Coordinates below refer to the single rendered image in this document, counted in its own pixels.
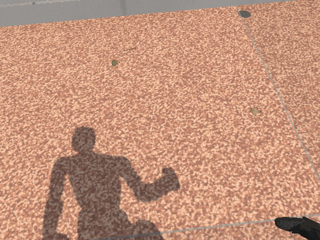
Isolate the robot right hand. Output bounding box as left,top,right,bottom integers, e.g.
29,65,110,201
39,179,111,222
274,216,320,240

